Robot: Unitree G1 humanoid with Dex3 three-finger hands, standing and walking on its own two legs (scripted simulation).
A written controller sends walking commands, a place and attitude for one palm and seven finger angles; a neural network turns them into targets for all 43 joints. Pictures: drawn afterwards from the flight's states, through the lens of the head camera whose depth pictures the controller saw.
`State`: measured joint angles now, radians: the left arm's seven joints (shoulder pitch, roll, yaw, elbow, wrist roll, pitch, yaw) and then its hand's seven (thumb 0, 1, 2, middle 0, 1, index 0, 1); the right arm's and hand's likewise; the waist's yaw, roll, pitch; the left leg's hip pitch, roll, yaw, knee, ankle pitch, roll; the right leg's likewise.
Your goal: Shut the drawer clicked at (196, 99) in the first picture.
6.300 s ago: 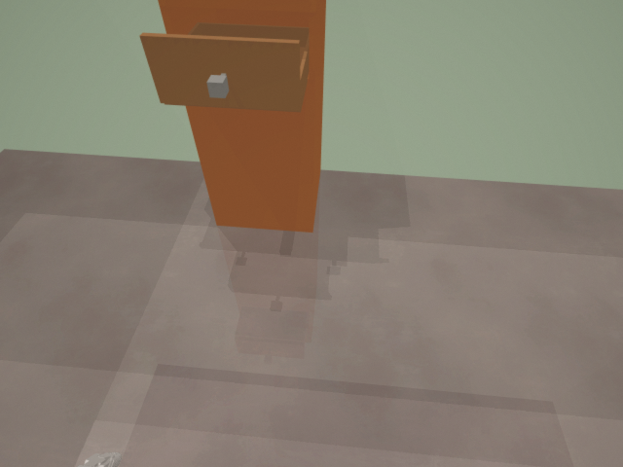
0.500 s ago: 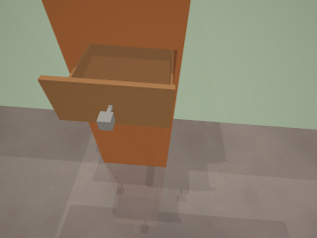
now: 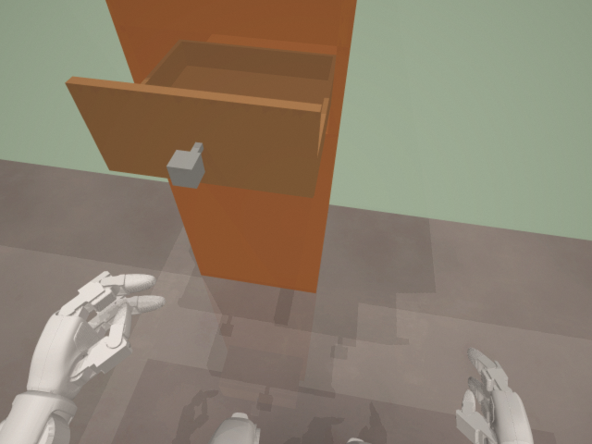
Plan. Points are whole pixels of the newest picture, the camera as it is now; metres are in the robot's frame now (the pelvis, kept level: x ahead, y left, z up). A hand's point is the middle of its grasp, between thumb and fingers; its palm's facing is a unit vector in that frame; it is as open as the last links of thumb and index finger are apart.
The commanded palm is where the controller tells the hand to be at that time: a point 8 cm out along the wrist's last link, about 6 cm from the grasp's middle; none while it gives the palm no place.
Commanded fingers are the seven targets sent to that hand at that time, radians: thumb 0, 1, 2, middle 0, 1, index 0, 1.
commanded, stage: raise the hand and make a fist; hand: left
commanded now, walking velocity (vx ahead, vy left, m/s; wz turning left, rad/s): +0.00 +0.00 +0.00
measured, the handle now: (191, 161) +0.50 +0.22 +0.10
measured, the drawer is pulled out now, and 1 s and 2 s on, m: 0.20 0.20 0.20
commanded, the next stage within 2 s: bring the fist close to the handle in 1.34 s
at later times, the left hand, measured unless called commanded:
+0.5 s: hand (129, 286) +0.26 +0.21 +0.12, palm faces -0.09 -1.00 -0.02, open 3.2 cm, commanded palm +0.24 +0.26 +0.14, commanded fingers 0.00 0.90 0.90 -1.28 -1.47 -1.28 -1.47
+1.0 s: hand (138, 227) +0.28 +0.19 +0.19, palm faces -0.08 -0.99 -0.06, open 3.3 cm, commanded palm +0.26 +0.24 +0.19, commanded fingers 0.00 0.90 0.90 -1.40 -1.60 -1.40 -1.60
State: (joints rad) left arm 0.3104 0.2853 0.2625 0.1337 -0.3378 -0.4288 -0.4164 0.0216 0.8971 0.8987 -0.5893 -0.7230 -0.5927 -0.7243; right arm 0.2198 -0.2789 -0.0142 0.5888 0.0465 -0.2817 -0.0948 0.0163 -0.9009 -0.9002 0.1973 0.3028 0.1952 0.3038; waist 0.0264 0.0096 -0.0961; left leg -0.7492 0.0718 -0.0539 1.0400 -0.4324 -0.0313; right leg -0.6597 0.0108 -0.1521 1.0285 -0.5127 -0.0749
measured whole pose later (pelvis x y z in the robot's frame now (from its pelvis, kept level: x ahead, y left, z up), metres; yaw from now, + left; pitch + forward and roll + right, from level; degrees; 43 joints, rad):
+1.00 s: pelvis +0.03 +0.04 +0.06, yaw -2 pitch +0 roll -1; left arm 0.19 0.23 0.11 -0.26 -0.23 0.08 -0.18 0.02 0.90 0.90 -1.39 -1.59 -1.40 -1.60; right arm 0.24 -0.22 0.08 0.58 0.05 -0.17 -0.05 0.02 -0.90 -0.90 0.20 0.30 0.20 0.30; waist 0.03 0.04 -0.06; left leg -0.32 0.02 0.03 0.64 -0.31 0.00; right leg -0.25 -0.02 -0.08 0.62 -0.36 -0.01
